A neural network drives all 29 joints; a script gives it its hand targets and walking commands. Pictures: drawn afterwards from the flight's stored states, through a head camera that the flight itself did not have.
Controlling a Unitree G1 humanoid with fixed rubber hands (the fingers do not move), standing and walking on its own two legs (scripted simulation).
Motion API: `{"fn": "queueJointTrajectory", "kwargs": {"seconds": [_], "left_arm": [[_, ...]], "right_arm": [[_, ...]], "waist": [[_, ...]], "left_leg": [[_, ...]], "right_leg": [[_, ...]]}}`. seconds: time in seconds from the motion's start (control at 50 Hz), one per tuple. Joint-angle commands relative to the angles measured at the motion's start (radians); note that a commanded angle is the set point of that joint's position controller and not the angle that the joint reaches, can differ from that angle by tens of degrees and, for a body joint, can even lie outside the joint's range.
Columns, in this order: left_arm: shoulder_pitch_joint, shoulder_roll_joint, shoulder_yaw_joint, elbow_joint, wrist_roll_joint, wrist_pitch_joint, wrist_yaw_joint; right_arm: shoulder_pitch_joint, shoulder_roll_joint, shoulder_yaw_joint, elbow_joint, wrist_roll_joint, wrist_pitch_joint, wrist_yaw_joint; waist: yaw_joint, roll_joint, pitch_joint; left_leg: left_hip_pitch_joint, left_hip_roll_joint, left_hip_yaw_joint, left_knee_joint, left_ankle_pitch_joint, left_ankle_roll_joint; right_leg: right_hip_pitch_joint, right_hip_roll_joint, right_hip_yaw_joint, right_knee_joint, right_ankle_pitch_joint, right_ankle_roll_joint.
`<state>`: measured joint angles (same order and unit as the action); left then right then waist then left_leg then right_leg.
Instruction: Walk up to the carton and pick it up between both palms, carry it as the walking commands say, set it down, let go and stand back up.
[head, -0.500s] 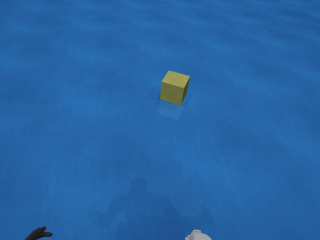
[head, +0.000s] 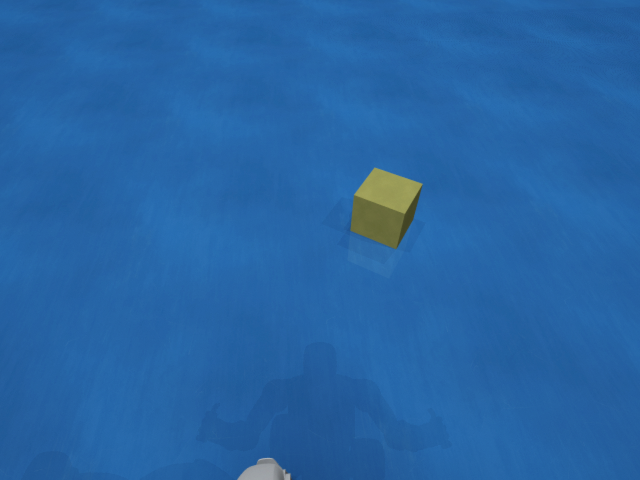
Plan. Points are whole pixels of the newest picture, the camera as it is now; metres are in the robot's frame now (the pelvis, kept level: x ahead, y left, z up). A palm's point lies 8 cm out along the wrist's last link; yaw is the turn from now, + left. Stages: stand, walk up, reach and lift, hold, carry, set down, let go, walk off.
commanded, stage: walk up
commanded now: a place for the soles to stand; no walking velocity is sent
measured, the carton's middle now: (385, 208) +1.27 -0.18 -0.66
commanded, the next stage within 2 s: none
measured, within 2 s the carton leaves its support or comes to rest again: neither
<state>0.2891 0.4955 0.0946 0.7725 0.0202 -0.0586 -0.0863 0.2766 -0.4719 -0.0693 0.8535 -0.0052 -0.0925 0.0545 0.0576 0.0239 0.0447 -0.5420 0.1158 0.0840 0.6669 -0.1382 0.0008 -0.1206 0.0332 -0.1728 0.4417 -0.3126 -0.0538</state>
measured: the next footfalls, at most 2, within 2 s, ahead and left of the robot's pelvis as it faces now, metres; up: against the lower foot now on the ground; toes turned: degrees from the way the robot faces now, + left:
left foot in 0.08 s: +0.21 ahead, +0.11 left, +0.00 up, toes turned +7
right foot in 0.46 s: +0.36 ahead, -0.23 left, +0.00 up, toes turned -9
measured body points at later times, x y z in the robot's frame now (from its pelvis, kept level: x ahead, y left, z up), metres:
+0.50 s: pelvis +0.23 -0.09 -0.02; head +0.24 -0.09 +0.43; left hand +0.42 +0.24 -0.07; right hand +0.25 -0.47 -0.10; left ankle +0.18 +0.09 -0.71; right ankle +0.33 -0.22 -0.74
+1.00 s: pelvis +0.44 -0.15 -0.01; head +0.45 -0.12 +0.44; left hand +0.55 +0.17 -0.12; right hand +0.52 -0.53 -0.05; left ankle +0.48 -0.03 -0.73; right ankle +0.47 -0.29 -0.69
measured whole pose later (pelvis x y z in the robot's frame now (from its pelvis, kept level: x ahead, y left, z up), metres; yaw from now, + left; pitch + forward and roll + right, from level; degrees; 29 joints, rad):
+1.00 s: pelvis +0.44 -0.15 -0.01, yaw -2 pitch -1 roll +1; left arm 0.28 0.48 0.07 0.75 0.02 -0.02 -0.09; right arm 0.31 -0.51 -0.09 0.78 0.00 -0.12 -0.01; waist 0.00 -0.10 0.04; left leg -0.30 0.06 0.14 0.59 -0.26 0.02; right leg -0.51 -0.09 0.01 1.00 -0.37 0.00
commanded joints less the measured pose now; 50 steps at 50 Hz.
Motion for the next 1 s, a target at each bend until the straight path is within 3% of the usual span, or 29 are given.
{"fn": "queueJointTrajectory", "kwargs": {"seconds": [0.0,0.04,0.06,0.08,0.1,0.14,0.2,0.24,0.3,0.4,0.42,0.44,0.46,0.48,0.5,0.52,0.54,0.58,0.64,0.7,0.76,0.78,0.8,0.82,0.84,0.86,0.88,0.94,0.98], "left_arm": [[-0.074,0.196,0.036,-0.085,0.004,-0.006,0.005],[-0.033,0.162,0.015,-0.089,-0.001,-0.008,0.010],[-0.016,0.120,-0.005,-0.104,-0.010,-0.011,0.019],[0.030,0.110,-0.008,-0.133,-0.017,-0.008,0.024],[0.006,0.203,0.013,-0.110,-0.003,0.004,0.037],[0.003,0.207,0.024,-0.085,-0.009,0.005,0.031],[0.044,0.172,0.027,-0.044,-0.003,0.019,-0.005],[-0.023,0.150,0.028,-0.047,0.003,0.027,-0.023],[-0.105,0.135,0.030,-0.042,0.007,0.028,-0.040],[-0.143,0.144,0.050,-0.024,0.011,0.023,-0.049],[-0.113,0.159,0.057,-0.017,0.016,0.018,-0.042],[-0.019,0.192,0.073,0.006,0.017,0.010,-0.029],[0.116,0.282,0.098,0.029,0.018,0.001,-0.010],[0.100,0.360,0.105,0.000,0.003,-0.003,0.004],[0.023,0.326,0.096,-0.027,-0.006,-0.001,0.011],[-0.021,0.263,0.081,-0.031,-0.019,0.002,0.016],[-0.055,0.228,0.072,-0.039,-0.023,0.001,0.019],[-0.072,0.193,0.057,-0.050,-0.012,-0.003,0.015],[-0.041,0.197,0.049,-0.068,0.000,-0.007,0.007],[-0.059,0.197,0.041,-0.093,0.000,-0.001,0.002],[-0.072,0.185,0.027,-0.110,0.000,0.012,0.001],[-0.062,0.160,0.014,-0.117,0.000,0.012,0.003],[-0.049,0.119,-0.004,-0.129,-0.001,0.008,0.008],[-0.024,0.077,-0.013,-0.158,-0.008,0.008,0.011],[-0.007,0.163,0.006,-0.140,0.000,0.021,0.026],[-0.018,0.194,0.015,-0.124,-0.001,0.026,0.032],[-0.022,0.193,0.021,-0.117,-0.004,0.025,0.030],[0.022,0.169,0.024,-0.076,0.001,0.029,0.005],[-0.029,0.144,0.026,-0.079,0.003,0.037,-0.013]], "right_arm": [[-0.008,-0.155,-0.049,-0.055,0.005,-0.016,-0.003],[0.125,-0.197,-0.067,-0.027,-0.003,-0.026,-0.024],[0.255,-0.268,-0.092,-0.014,-0.028,-0.033,-0.042],[0.271,-0.375,-0.116,-0.052,-0.019,-0.033,-0.056],[0.210,-0.361,-0.121,-0.072,0.020,-0.023,-0.058],[0.096,-0.286,-0.093,-0.089,0.021,-0.026,-0.063],[0.015,-0.248,-0.071,-0.099,0.004,-0.036,-0.058],[0.039,-0.277,-0.079,-0.097,-0.002,-0.045,-0.050],[0.039,-0.297,-0.087,-0.096,0.003,-0.049,-0.040],[-0.015,-0.316,-0.082,-0.090,0.006,-0.033,-0.037],[-0.007,-0.295,-0.071,-0.084,0.003,-0.029,-0.039],[0.018,-0.251,-0.052,-0.077,-0.002,-0.026,-0.042],[0.041,-0.167,-0.024,-0.099,0.004,-0.027,-0.041],[0.045,-0.169,-0.019,-0.105,0.020,-0.023,-0.054],[0.041,-0.229,-0.034,-0.081,0.026,-0.017,-0.061],[0.066,-0.247,-0.039,-0.060,0.026,-0.018,-0.059],[0.102,-0.250,-0.040,-0.041,0.018,-0.019,-0.056],[0.130,-0.234,-0.041,-0.007,0.003,-0.017,-0.042],[0.073,-0.186,-0.033,-0.029,0.000,-0.013,-0.023],[0.044,-0.162,-0.033,-0.042,0.000,-0.017,-0.016],[0.082,-0.168,-0.044,-0.038,0.000,-0.026,-0.022],[0.137,-0.192,-0.055,-0.028,-0.003,-0.031,-0.032],[0.237,-0.240,-0.073,-0.014,-0.012,-0.038,-0.049],[0.294,-0.354,-0.101,-0.040,-0.023,-0.043,-0.067],[0.254,-0.382,-0.111,-0.066,0.011,-0.035,-0.072],[0.196,-0.332,-0.101,-0.076,0.020,-0.031,-0.072],[0.162,-0.298,-0.090,-0.081,0.018,-0.031,-0.072],[0.086,-0.259,-0.074,-0.093,0.003,-0.034,-0.071],[0.098,-0.286,-0.082,-0.096,-0.004,-0.039,-0.064]], "waist": [[-0.044,-0.102,0.024],[-0.118,0.005,-0.055],[-0.183,0.161,-0.155],[-0.180,0.263,-0.235],[-0.171,0.055,-0.228],[-0.105,-0.002,-0.087],[-0.060,0.083,-0.011],[-0.084,0.117,0.000],[-0.095,0.119,0.010],[-0.050,0.098,0.019],[-0.023,0.058,0.005],[0.032,-0.052,-0.046],[0.101,-0.325,-0.105],[0.090,-0.370,-0.144],[0.052,-0.220,-0.108],[0.015,-0.159,-0.075],[-0.015,-0.173,-0.035],[-0.028,-0.206,-0.013],[-0.007,-0.201,-0.006],[-0.015,-0.188,-0.003],[-0.054,-0.119,0.002],[-0.088,-0.065,-0.025],[-0.145,0.055,-0.085],[-0.162,0.261,-0.132],[-0.156,0.131,-0.150],[-0.131,0.029,-0.094],[-0.110,0.021,-0.054],[-0.073,0.105,-0.012],[-0.090,0.142,-0.006]], "left_leg": [[0.224,-0.039,0.027,-0.056,0.046,0.011],[0.504,-0.094,0.031,-0.140,-0.033,0.055],[0.692,0.073,-0.206,-0.205,-0.184,0.114],[0.822,0.371,-0.711,-0.352,-0.337,0.254],[0.731,0.391,-0.734,-0.368,-0.428,0.292],[0.533,0.299,-0.469,-0.368,-0.295,0.264],[0.299,0.201,-0.181,-0.392,-0.181,0.212],[0.266,0.192,-0.136,-0.404,-0.204,0.226],[0.235,0.157,-0.088,-0.415,-0.293,0.198],[0.176,0.170,-0.064,-0.353,-0.300,0.167],[0.155,0.153,-0.033,-0.260,-0.237,0.148],[0.107,0.106,0.019,-0.039,-0.104,0.120],[-0.104,-0.033,0.102,0.356,-0.137,0.052],[-0.257,-0.103,-0.022,0.528,-0.375,0.040],[-0.242,-0.056,-0.151,0.571,-0.324,0.049],[-0.206,-0.021,-0.160,0.522,-0.259,0.043],[-0.182,0.016,-0.122,0.442,-0.221,0.029],[-0.083,0.022,-0.071,0.296,-0.191,0.002],[-0.014,0.011,-0.030,0.138,-0.169,-0.005],[0.090,-0.016,0.012,0.016,-0.061,0.001],[0.280,-0.068,0.041,-0.097,-0.002,0.012],[0.412,-0.089,0.027,-0.124,-0.036,0.027],[0.589,-0.018,-0.100,-0.195,-0.153,0.060],[0.721,0.279,-0.593,-0.348,-0.383,0.164],[0.669,0.381,-0.756,-0.400,-0.462,0.262],[0.592,0.349,-0.663,-0.380,-0.412,0.280],[0.532,0.306,-0.534,-0.364,-0.307,0.275],[0.346,0.201,-0.226,-0.337,-0.089,0.221],[0.291,0.191,-0.171,-0.332,-0.052,0.230]], "right_leg": [[-0.205,-0.248,0.168,-0.170,-0.022,-0.118],[-0.262,-0.189,0.094,0.130,0.284,-0.080],[-0.387,-0.129,0.049,0.452,0.244,-0.032],[-0.655,-0.004,0.114,0.684,-0.178,0.031],[-0.657,-0.051,0.274,0.801,-0.157,0.038],[-0.642,-0.114,0.304,0.805,-0.059,0.035],[-0.496,-0.192,0.243,0.584,-0.022,0.058],[-0.469,-0.187,0.196,0.480,-0.012,0.062],[-0.406,-0.177,0.152,0.321,0.109,0.061],[-0.218,-0.134,0.101,0.204,0.116,0.048],[-0.134,-0.105,0.092,0.160,0.082,0.038],[0.022,-0.065,0.101,0.109,0.022,0.024],[0.183,-0.256,0.465,-0.113,-0.266,-0.045],[0.194,-0.419,0.765,-0.249,-0.420,-0.141],[0.123,-0.420,0.701,-0.217,-0.412,-0.169],[0.065,-0.373,0.580,-0.185,-0.339,-0.173],[0.016,-0.333,0.476,-0.188,-0.281,-0.168],[-0.077,-0.279,0.312,-0.189,-0.105,-0.164],[-0.114,-0.289,0.268,-0.205,-0.081,-0.187],[-0.157,-0.278,0.235,-0.208,-0.137,-0.166],[-0.252,-0.246,0.189,-0.107,-0.181,-0.137],[-0.306,-0.219,0.158,0.011,-0.089,-0.113],[-0.394,-0.168,0.101,0.258,0.049,-0.070],[-0.627,-0.047,0.068,0.571,-0.100,0.010],[-0.678,-0.053,0.221,0.702,-0.179,0.032],[-0.674,-0.084,0.284,0.758,-0.122,0.038],[-0.666,-0.110,0.298,0.754,-0.088,0.042],[-0.521,-0.178,0.236,0.571,-0.053,0.061],[-0.464,-0.169,0.191,0.481,-0.052,0.061]]}}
